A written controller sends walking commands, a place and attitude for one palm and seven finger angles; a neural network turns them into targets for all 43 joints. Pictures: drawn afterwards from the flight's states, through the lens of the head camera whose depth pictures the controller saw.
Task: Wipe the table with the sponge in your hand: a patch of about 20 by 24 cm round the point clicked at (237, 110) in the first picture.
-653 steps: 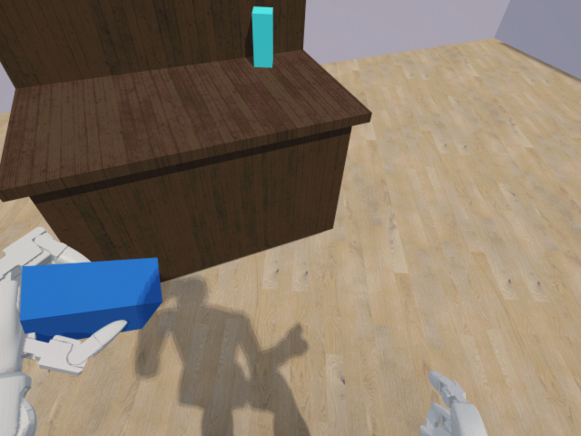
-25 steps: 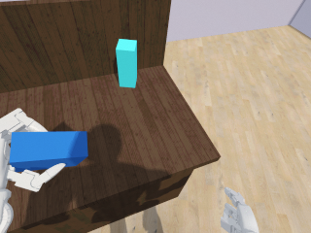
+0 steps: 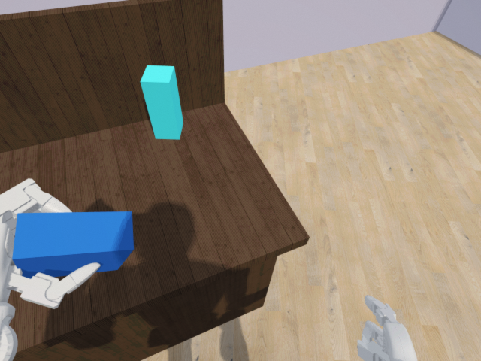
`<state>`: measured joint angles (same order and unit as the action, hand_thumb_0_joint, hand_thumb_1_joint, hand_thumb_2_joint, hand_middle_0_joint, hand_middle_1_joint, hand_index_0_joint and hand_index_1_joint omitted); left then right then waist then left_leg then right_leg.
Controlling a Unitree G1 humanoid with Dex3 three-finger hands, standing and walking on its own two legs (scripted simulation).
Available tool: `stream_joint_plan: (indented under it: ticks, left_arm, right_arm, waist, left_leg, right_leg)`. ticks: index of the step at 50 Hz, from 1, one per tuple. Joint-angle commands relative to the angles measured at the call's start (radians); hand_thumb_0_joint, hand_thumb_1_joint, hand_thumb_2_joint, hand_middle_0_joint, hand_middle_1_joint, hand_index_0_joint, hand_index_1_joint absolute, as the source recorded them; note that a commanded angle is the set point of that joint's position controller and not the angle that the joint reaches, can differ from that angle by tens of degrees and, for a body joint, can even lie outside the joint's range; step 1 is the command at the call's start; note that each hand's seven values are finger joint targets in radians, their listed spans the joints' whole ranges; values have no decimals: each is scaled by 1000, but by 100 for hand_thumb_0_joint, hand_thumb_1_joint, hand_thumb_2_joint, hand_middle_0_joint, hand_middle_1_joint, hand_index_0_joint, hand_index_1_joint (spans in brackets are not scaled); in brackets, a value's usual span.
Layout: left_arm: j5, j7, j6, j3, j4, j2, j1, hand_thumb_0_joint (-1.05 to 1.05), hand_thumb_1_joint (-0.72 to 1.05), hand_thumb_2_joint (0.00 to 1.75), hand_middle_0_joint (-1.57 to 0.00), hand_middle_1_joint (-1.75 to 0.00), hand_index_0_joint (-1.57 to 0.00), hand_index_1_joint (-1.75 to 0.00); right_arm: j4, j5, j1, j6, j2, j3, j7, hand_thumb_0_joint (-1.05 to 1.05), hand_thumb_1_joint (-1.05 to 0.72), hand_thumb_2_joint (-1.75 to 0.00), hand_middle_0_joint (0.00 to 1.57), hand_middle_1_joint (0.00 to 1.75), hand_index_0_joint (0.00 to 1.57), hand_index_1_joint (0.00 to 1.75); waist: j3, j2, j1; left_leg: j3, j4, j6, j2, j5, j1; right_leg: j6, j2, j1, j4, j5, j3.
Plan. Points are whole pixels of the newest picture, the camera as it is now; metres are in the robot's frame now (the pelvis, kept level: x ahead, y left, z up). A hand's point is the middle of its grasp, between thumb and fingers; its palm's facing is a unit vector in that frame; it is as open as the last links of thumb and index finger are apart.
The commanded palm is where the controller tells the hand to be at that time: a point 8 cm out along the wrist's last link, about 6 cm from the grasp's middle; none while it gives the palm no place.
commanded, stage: come to a stop and stand still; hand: left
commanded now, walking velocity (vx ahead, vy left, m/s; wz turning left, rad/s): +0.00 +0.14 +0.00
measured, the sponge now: (92, 245) +0.23 +0.21 +0.14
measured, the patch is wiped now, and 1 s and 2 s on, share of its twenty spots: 0.00 0.00 0.00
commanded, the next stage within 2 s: look again from close up in 0.98 s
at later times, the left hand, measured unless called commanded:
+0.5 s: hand (20, 238) +0.22 +0.28 +0.16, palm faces +0.37 -0.85 -0.38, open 9.3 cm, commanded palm +0.17 +0.32 +0.18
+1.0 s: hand out of the picture +0.21 +0.32 +0.16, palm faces +0.35 -0.84 -0.41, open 9.3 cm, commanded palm +0.16 +0.36 +0.18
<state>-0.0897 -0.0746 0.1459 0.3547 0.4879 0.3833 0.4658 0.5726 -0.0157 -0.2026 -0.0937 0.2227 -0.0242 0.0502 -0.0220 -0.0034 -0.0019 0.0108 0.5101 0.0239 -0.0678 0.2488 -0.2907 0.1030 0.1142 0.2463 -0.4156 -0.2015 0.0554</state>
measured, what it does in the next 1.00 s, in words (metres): shifts its weight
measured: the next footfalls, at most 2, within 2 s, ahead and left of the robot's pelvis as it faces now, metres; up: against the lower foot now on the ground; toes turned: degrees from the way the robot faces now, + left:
none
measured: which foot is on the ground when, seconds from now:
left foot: down 0.00-1.00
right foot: down 0.00-1.00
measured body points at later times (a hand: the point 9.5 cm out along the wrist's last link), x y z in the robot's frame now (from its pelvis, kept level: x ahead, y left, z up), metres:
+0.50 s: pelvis +0.02 +0.04 +0.01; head +0.03 +0.04 +0.46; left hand +0.20 +0.33 +0.18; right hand +0.22 -0.18 -0.06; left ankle +0.01 +0.15 -0.74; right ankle +0.01 -0.05 -0.74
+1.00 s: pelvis +0.00 +0.08 +0.01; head +0.02 +0.09 +0.46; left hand +0.19 +0.37 +0.18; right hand +0.17 -0.14 -0.07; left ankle +0.01 +0.15 -0.74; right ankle +0.01 -0.05 -0.74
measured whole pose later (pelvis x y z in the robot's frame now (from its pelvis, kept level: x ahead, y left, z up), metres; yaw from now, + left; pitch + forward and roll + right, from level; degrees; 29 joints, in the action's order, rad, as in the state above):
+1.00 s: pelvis +0.00 +0.08 +0.01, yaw +1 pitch +0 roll -1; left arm -0.04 -0.09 0.17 0.34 0.46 0.38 0.46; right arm 0.59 -0.01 -0.22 -0.10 0.18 0.02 0.05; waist -0.04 0.01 -0.01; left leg -0.01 0.39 -0.06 0.05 0.19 -0.20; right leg -0.01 0.00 0.17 -0.34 -0.17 0.03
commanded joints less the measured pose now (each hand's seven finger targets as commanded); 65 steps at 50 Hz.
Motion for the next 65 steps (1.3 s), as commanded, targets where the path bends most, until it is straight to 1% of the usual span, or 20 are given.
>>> stream_joint_plan:
  ticks: [1, 6, 7, 11, 16, 21, 27, 29, 43, 47, 53, 54, 55, 56, 57, 58, 59, 62, 63, 65]
  left_arm:
    - [-11, -47, 72, 133, 215, 174, -32, 0, 10, 130, -120, -160, -120, -160]
    - [1, -60, 76, 130, 203, 179, -11, 0, 10, 130, -120, -160, -120, -160]
    - [6, -64, 74, 143, 203, 200, -23, 0, 10, 130, -120, -160, -120, -160]
    - [7, -62, 70, 117, 183, 173, -43, 0, 10, 130, -120, -160, -120, -160]
    - [14, -60, 62, 98, 197, 159, -64, 0, 10, 130, -120, -160, -120, -160]
    - [19, -57, 58, 76, 217, 150, -69, 0, 10, 130, -120, -160, -120, -160]
    - [22, -54, 67, 104, 219, 182, -82, 0, 10, 130, -120, -160, -120, -160]
    - [23, -50, 70, 85, 199, 160, -91, 0, 10, 130, -120, -160, -120, -160]
    - [40, -45, 103, 77, 218, 146, -106, 0, 10, 130, -120, -160, -120, -160]
    - [40, -45, 104, 111, 212, 171, -77, 0, 10, 130, -120, -160, -120, -160]
    - [33, -41, 107, 99, 198, 147, -57, 0, 10, 130, -120, -160, -120, -160]
    - [215, -40, 218, 680, 447, 965, -1141, 0, 10, 130, -120, -160, -120, -160]
    - [98, 2, 177, 276, -165, 331, -531, 0, 10, 130, -120, -160, -120, -160]
    - [60, 0, 174, 228, -104, 276, -261, 0, 10, 130, -120, -160, -120, -160]
    - [30, 4, 152, 110, -139, 103, -167, 0, 10, 130, -120, -160, -120, -160]
    - [31, 9, 168, 102, 14, 156, -224, 0, 10, 130, -120, -160, -120, -160]
    - [27, 9, 181, 95, 74, 153, -181, 0, 10, 130, -120, -160, -120, -160]
    - [23, -1, 186, 35, 153, 93, -42, 0, 10, 130, -120, -160, -120, -160]
    - [30, -4, 188, 38, 181, 113, -68, 0, 10, 130, -120, -160, -120, -160]
    - [33, -19, 194, 117, 186, 186, -89, 0, 10, 130, -120, -160, -120, -160]
  right_arm:
    - [-162, -14, 92, -54, 101, -21, 3, 0, -90, -90, 20, 30, 20, 30]
    - [-150, -12, 108, -47, 108, -12, 10, 0, -90, -90, 20, 30, 20, 30]
    - [-141, -12, 120, -45, 112, -12, 10, 0, -90, -90, 20, 30, 20, 30]
    - [-141, -10, 107, -42, 113, -15, 15, 0, -90, -90, 20, 30, 20, 30]
    - [-143, -11, 105, -35, 114, -20, 15, 0, -90, -90, 20, 30, 20, 30]
    - [-152, -10, 105, -34, 109, -14, 14, 0, -90, -90, 20, 30, 20, 30]
    - [-152, -3, 103, -37, 102, -2, 19, 0, -90, -90, 20, 30, 20, 30]
    - [-155, -1, 93, -37, 99, 2, 17, 0, -90, -90, 20, 30, 20, 30]
    - [-144, 5, 83, -67, 102, 0, 11, 0, -90, -90, 20, 30, 20, 30]
    - [-145, 2, 79, -70, 104, -6, 10, 0, -90, -90, 20, 30, 20, 30]
    - [-140, 1, 75, -71, 106, -8, 9, 0, -90, -90, 20, 30, 20, 30]
    - [-136, 60, -59, -118, 146, 4, -7, 0, -90, -90, 20, 30, 20, 30]
    - [-79, 22, 50, -112, 12, 44, -9, 0, -90, -90, 20, 30, 20, 30]
    - [-117, 20, 50, -125, 77, -8, -4, 0, -90, -90, 20, 30, 20, 30]
    - [-122, -4, 51, -131, 93, -21, -19, 0, -90, -90, 20, 30, 20, 30]
    - [-135, -1, 28, -130, 115, -26, -28, 0, -90, -90, 20, 30, 20, 30]
    - [-130, 0, 45, -134, 117, -25, -39, 0, -90, -90, 20, 30, 20, 30]
    - [-140, -11, 96, -148, 97, -12, -61, 0, -90, -90, 20, 30, 20, 30]
    - [-143, -4, 81, -145, 104, -9, -58, 0, -90, -90, 20, 30, 20, 30]
    - [-143, 1, 82, -147, 109, -12, -46, 0, -90, -90, 20, 30, 20, 30]
  waist:
    - [160, -15, -7]
    - [144, -10, -14]
    - [133, -8, -14]
    - [165, 11, -14]
    - [204, 9, -10]
    - [176, -23, -9]
    - [126, -84, -9]
    - [122, -79, -8]
    - [117, -125, -11]
    - [126, -96, -10]
    - [144, -72, -8]
    - [-34, 15, -11]
    - [170, 30, -13]
    - [107, 5, -61]
    - [194, -123, -31]
    - [205, -153, -29]
    - [206, -152, -33]
    - [167, -49, -40]
    - [149, -5, -38]
    - [126, 45, -37]
  left_leg:
    - [11, 39, -50, 25, -48, 78]
    - [28, -6, -60, 15, -132, 74]
    - [28, -17, -59, 10, -146, 85]
    - [32, -41, -62, -3, -226, 117]
    - [36, -58, -59, -15, -314, 150]
    - [72, -103, -52, -27, -325, 144]
    - [96, -169, -47, -31, -226, 103]
    - [100, -181, -45, -32, -187, 91]
    - [131, -254, 1, -48, -127, 67]
    - [119, -239, -4, -40, -120, 59]
    - [113, -207, -10, -32, -177, 77]
    - [39, -65, -64, -39, -178, -102]
    - [70, -115, -65, 4, -222, 91]
    - [59, -108, -41, 4, -181, 89]
    - [37, -111, -35, 15, -179, 145]
    - [54, -121, -42, 9, -161, 111]
    - [67, -132, -47, 1, -158, 92]
    - [65, -151, -57, -6, -101, 57]
    - [81, -162, -54, -4, -77, 20]
    - [88, -162, -47, 3, -66, 7]
  right_leg:
    - [-104, -259, -28, 187, 45, -252]
    - [-142, -251, -85, 165, 195, -221]
    - [-141, -249, -72, 158, 209, -200]
    - [-146, -229, -131, 110, 354, -173]
    - [-121, -226, -181, 65, 447, -147]
    - [-83, -212, -167, 69, 328, -136]
    - [-77, -188, -141, 95, 193, -118]
    - [-75, -186, -141, 100, 164, -115]
    - [-80, -157, -160, 64, 94, -68]
    - [-79, -162, -174, 71, 116, -75]
    - [-77, -171, -173, 78, 154, -75]
    - [-105, -182, 1, 81, 69, -93]
    - [-66, -208, 15, 65, -9, -82]
    - [-58, -189, -51, 117, 85, -181]
    - [-42, -195, -107, 59, 111, -168]
    - [-57, -199, -124, 36, 114, -157]
    - [-65, -194, -142, 27, 109, -150]
    - [-80, -176, -147, 26, 90, -130]
    - [-83, -174, -149, 30, 72, -115]
    - [-85, -171, -137, 41, 62, -120]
